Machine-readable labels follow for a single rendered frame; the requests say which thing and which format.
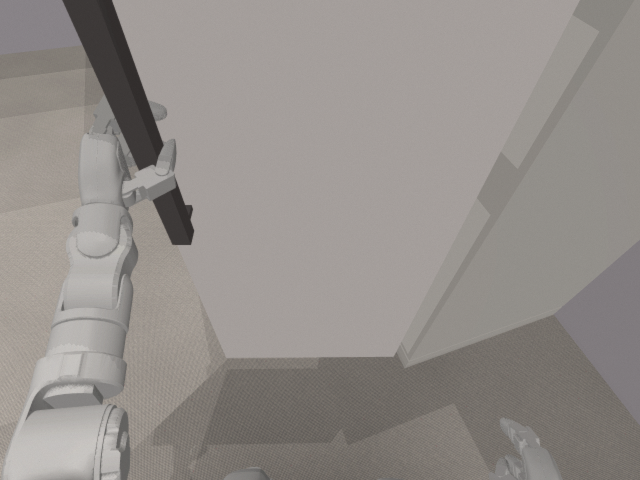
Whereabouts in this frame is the left robot hand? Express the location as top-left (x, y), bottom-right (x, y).
top-left (78, 94), bottom-right (177, 211)

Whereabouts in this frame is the handle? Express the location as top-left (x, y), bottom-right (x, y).
top-left (62, 0), bottom-right (194, 245)

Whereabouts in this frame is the robot left upper arm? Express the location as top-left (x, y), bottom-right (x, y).
top-left (7, 404), bottom-right (131, 480)

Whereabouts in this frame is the right robot hand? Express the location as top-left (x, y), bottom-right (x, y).
top-left (489, 418), bottom-right (563, 480)

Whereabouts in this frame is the fridge door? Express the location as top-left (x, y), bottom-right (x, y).
top-left (112, 0), bottom-right (580, 358)

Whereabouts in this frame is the robot left forearm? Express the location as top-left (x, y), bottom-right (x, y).
top-left (1, 203), bottom-right (138, 480)

